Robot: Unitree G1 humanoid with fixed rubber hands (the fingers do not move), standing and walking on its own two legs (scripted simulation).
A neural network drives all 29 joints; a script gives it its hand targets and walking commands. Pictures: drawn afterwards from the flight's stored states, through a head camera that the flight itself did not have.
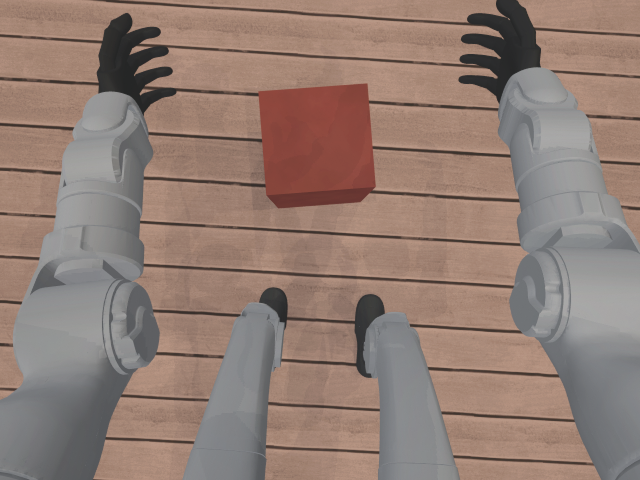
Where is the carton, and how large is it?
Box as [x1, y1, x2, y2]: [258, 83, 375, 207]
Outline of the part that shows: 367,83 258,91 266,195 278,207 360,201 375,186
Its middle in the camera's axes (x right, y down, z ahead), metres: -0.01 -0.20 +0.87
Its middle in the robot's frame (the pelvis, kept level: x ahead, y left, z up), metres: +0.55 +0.04 -0.53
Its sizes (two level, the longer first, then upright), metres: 0.210 0.200 0.250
